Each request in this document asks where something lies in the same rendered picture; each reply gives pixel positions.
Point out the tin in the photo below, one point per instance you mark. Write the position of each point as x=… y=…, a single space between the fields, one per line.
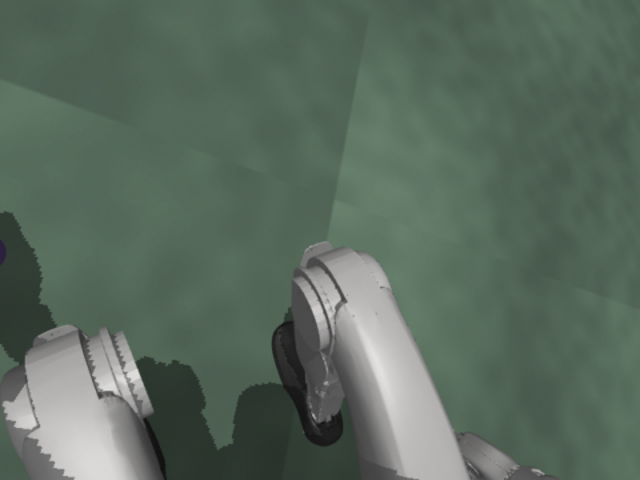
x=2 y=252

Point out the left robot foot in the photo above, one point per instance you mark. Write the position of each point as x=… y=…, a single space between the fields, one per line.
x=156 y=447

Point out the right robot hand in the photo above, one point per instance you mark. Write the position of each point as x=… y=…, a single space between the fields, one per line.
x=485 y=461

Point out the right robot foot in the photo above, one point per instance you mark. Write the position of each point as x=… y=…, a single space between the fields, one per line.
x=292 y=376

